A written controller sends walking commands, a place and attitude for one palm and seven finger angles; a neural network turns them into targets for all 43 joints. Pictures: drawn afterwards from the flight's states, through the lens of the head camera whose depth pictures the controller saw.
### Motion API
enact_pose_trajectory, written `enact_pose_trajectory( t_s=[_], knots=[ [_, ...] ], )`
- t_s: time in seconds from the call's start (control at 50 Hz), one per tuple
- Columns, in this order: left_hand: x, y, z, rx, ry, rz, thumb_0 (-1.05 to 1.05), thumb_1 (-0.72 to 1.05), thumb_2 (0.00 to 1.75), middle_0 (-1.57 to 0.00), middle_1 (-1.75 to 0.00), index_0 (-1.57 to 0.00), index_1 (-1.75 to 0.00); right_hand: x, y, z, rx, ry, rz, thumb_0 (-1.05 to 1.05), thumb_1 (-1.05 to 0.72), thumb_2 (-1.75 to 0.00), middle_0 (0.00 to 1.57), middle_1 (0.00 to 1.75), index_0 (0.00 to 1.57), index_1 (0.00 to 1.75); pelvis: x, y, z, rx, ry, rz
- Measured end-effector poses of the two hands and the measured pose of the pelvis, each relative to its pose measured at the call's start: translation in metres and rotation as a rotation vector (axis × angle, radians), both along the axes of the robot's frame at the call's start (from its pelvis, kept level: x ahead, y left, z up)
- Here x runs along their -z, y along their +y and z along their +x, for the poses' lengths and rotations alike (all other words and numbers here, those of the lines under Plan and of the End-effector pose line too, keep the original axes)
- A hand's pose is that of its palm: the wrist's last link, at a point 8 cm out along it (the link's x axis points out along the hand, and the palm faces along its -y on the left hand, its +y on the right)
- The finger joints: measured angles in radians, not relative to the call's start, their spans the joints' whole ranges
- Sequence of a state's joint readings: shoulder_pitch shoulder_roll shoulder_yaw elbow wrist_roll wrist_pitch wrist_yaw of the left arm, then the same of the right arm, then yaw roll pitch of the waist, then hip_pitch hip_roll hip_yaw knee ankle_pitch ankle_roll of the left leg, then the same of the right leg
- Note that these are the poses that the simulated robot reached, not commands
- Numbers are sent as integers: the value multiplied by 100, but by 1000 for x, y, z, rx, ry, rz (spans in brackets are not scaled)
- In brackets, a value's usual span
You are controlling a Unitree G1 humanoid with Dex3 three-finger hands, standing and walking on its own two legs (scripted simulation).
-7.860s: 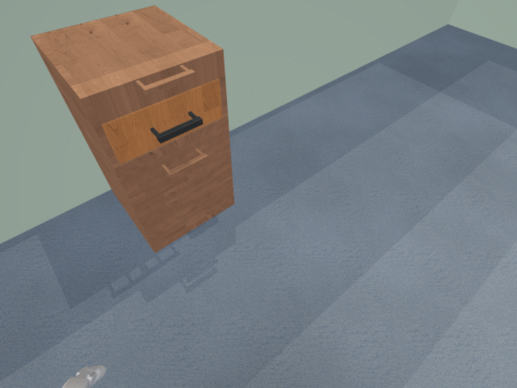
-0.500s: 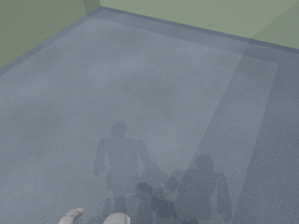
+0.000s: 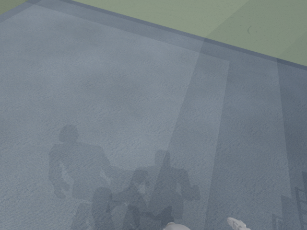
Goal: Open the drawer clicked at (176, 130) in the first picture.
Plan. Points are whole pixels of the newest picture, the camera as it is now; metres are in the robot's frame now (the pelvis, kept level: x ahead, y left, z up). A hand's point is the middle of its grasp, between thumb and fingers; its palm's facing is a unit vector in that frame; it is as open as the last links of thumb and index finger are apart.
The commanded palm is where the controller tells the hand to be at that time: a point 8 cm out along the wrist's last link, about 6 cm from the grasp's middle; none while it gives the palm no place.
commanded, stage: turn to face it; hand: left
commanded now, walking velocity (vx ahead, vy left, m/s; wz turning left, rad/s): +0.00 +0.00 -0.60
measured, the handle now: out of the picture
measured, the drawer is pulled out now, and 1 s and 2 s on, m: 0.00 0.00 0.00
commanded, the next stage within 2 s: none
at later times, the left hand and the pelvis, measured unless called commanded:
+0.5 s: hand (120, 210) +0.18 +0.10 -0.15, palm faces -0.33 -0.90 -0.29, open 7.4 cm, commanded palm none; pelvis -0.02 -0.04 -0.01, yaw -18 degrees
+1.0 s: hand (107, 222) +0.15 +0.14 -0.18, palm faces -0.49 -0.85 -0.20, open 7.4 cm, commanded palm none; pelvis +0.00 -0.01 +0.00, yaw -35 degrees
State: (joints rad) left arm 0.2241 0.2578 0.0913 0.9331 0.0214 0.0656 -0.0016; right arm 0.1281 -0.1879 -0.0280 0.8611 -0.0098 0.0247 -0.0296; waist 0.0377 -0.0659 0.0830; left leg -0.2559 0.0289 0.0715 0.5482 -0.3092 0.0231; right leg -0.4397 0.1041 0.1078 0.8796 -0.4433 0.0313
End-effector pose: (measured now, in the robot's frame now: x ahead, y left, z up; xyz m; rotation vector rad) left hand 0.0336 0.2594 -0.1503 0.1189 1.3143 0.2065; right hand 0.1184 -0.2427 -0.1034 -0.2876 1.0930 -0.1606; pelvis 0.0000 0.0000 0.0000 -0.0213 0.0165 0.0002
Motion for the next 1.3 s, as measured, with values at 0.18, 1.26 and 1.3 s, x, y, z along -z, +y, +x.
enact_pose_trajectory(
  t_s=[0.18,1.26,1.3],
  knots=[
    [-14,15,42,140,-17,13,1,91,90,-20,-30,-19,-30,-1,7,-66,159,56,23,1,-90,-90,20,30,20,30,-9,10,-1,118,-7,-29],
    [-13,-98,194,811,-23,1,1,91,90,-20,-30,-19,-30,0,25,-229,845,49,52,1,-90,-90,20,30,20,30,-9,5,5,790,-5,-32],
    [-15,-114,201,856,-32,0,1,91,90,-20,-30,-19,-30,5,35,-248,894,71,72,1,-90,-90,20,30,20,30,-8,3,2,817,-5,-28]
  ],
)
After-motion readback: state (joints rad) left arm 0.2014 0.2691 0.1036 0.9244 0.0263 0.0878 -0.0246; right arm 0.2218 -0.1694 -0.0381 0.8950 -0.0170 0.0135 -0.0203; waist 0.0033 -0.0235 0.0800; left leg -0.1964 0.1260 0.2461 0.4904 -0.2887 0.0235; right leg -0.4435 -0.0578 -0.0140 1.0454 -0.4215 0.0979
